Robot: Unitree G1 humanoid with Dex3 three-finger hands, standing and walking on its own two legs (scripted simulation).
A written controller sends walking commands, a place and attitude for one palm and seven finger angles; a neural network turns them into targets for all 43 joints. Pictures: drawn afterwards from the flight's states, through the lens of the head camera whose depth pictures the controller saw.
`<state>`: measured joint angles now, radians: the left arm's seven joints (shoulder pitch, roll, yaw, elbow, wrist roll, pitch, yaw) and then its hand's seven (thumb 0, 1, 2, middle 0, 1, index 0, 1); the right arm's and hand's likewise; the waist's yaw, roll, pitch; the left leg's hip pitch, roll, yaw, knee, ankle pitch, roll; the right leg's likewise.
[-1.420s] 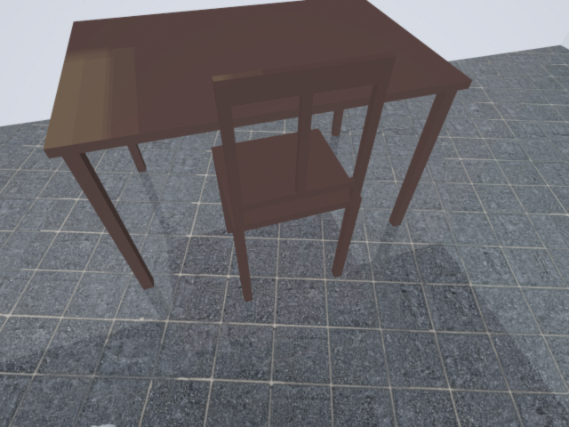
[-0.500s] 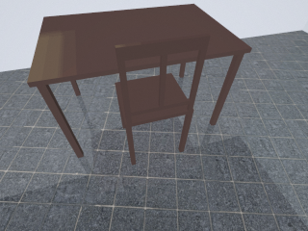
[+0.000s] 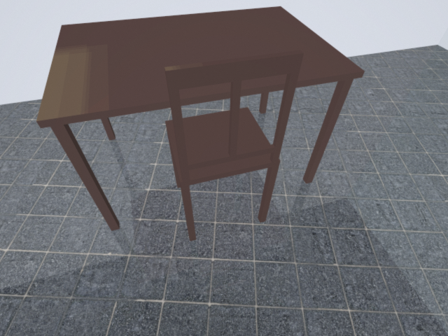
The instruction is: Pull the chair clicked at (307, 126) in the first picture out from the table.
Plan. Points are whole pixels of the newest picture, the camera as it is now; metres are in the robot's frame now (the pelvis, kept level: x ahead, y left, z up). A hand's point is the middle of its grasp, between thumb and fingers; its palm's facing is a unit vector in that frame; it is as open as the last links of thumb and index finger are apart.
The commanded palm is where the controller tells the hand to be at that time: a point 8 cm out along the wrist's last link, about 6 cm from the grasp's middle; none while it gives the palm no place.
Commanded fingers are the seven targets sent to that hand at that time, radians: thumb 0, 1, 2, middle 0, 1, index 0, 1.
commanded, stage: look at it before walking up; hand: left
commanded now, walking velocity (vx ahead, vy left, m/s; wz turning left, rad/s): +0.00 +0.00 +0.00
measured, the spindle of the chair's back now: (234, 121) +0.76 +0.01 -0.08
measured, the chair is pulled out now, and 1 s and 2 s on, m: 0.00 0.00 0.00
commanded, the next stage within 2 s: walk to a spot facing it in 0.02 s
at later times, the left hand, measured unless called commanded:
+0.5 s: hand out of the picture +0.05 +0.19 -0.18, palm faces -0.12 -0.95 -0.28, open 7.4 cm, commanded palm none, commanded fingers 0.00 0.90 0.90 -0.20 -0.30 -0.20 -0.30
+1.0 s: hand out of the picture +0.11 +0.19 -0.17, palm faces -0.33 -0.91 -0.26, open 7.4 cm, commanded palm none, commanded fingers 0.00 0.90 0.90 -0.20 -0.30 -0.20 -0.30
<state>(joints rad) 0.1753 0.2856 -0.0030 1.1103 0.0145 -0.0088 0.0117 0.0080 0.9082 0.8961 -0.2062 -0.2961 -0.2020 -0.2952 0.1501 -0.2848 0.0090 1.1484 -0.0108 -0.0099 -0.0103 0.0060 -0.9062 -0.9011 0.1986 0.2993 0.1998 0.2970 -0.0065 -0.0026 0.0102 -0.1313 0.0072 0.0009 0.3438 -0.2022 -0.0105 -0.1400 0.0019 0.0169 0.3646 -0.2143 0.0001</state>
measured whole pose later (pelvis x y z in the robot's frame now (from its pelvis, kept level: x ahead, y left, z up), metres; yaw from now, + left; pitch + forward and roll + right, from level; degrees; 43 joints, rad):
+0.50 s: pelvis -0.01 -0.02 -0.03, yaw -11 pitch -1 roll +3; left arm 0.27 0.22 0.05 0.99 0.02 0.05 -0.01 0.01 0.91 0.90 -0.20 -0.30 -0.20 -0.29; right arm 0.19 -0.21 -0.04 1.01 -0.02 0.03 -0.02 0.01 -0.90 -0.90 0.20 0.30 0.20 0.30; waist 0.03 0.00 0.07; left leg -0.21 0.07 0.17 0.60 -0.36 -0.04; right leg -0.32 0.01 0.01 0.69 -0.34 -0.01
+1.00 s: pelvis -0.01 +0.01 -0.01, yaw -27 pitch +2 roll +1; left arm 0.30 0.23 0.08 0.91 0.02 0.05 0.01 0.01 0.91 0.90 -0.21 -0.30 -0.20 -0.30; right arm 0.10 -0.21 -0.05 0.87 0.00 0.02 -0.03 0.01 -0.91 -0.90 0.20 0.30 0.20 0.30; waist 0.06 -0.02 0.02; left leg -0.27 -0.02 -0.04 0.54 -0.34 -0.02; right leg -0.32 0.13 0.27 0.48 -0.17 -0.01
